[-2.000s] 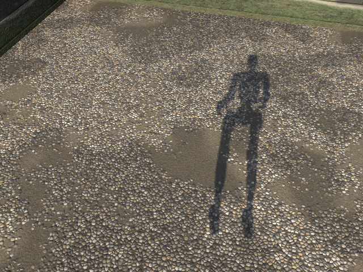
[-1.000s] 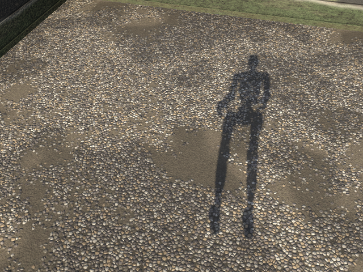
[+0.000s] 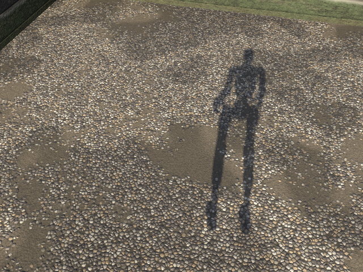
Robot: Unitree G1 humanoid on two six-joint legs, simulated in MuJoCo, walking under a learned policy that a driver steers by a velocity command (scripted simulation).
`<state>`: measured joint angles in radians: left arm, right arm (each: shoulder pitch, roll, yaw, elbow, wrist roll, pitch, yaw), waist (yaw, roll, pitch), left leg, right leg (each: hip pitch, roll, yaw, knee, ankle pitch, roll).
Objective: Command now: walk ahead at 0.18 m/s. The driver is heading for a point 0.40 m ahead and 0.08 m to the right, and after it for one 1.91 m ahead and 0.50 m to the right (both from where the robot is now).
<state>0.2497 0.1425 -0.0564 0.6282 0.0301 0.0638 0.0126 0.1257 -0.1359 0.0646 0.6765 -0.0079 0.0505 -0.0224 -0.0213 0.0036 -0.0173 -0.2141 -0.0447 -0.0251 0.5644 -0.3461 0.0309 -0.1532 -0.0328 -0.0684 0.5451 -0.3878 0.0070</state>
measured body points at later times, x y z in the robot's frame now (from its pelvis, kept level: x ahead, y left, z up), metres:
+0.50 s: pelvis +0.00 -0.01 +0.01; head +0.00 -0.01 +0.46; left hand +0.07 +0.23 -0.11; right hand +0.12 -0.23 -0.11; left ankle -0.03 +0.10 -0.73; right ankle -0.06 -0.12 -0.73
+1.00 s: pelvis -0.01 -0.02 +0.02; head +0.00 -0.02 +0.47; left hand +0.02 +0.22 -0.12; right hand +0.08 -0.25 -0.12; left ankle -0.03 +0.10 -0.73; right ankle -0.06 -0.12 -0.73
